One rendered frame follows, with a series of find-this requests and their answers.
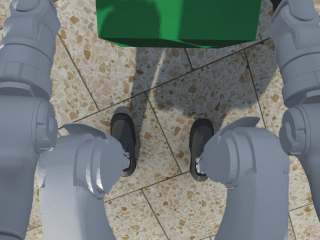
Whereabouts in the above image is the robot left upper arm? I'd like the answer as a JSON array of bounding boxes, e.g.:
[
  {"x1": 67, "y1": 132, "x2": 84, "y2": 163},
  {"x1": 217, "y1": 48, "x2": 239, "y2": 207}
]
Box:
[{"x1": 0, "y1": 95, "x2": 58, "y2": 240}]

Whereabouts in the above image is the right robot forearm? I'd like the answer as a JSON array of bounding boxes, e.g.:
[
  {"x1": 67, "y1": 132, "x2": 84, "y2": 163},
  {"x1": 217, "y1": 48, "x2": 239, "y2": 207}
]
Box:
[{"x1": 269, "y1": 0, "x2": 320, "y2": 108}]

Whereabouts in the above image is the left robot forearm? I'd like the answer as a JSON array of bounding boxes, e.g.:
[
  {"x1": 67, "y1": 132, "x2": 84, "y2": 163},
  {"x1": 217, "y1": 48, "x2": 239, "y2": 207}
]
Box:
[{"x1": 0, "y1": 0, "x2": 61, "y2": 101}]

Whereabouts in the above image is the right robot hand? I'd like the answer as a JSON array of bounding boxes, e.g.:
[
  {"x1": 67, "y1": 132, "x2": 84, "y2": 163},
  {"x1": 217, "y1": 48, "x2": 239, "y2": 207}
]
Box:
[{"x1": 270, "y1": 0, "x2": 282, "y2": 12}]

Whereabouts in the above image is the robot left foot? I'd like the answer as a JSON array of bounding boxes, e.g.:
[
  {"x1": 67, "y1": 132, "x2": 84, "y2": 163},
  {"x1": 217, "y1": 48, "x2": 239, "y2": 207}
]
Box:
[{"x1": 110, "y1": 112, "x2": 136, "y2": 177}]

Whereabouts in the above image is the robot left shin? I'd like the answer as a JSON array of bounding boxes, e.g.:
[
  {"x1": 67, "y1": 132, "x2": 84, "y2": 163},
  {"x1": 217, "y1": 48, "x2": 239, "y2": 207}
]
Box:
[{"x1": 36, "y1": 122, "x2": 130, "y2": 188}]

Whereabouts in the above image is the robot right upper arm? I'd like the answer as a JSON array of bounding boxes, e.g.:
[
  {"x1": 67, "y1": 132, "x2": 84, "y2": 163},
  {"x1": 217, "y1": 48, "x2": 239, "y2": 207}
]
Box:
[{"x1": 279, "y1": 103, "x2": 320, "y2": 222}]

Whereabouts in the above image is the carton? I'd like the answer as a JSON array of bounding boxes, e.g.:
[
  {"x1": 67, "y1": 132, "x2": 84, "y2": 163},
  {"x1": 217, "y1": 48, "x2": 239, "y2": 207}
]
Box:
[{"x1": 95, "y1": 0, "x2": 262, "y2": 49}]

